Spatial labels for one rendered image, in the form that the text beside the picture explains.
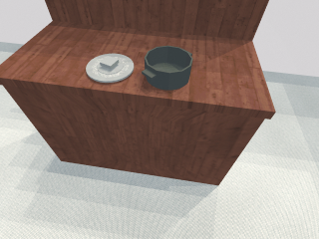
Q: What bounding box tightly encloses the knob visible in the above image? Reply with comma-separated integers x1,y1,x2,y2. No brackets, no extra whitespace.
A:
100,56,119,69

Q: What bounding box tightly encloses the table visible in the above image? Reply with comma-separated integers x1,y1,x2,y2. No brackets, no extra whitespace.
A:
0,0,276,186

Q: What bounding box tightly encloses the lid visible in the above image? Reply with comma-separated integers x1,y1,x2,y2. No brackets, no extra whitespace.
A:
86,53,135,83

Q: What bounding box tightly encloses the pot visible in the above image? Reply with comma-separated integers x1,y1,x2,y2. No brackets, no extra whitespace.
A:
142,45,193,91

